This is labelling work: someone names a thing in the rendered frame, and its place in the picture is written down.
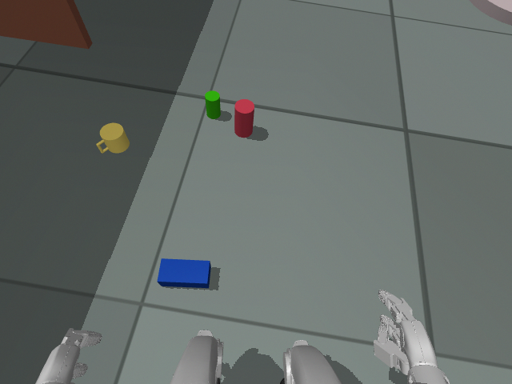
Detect right robot hand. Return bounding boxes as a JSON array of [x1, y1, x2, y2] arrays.
[[374, 290, 438, 375]]

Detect right robot arm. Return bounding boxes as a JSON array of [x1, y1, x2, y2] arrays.
[[407, 365, 450, 384]]

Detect left robot hand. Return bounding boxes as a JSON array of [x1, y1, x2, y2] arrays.
[[35, 328, 102, 384]]

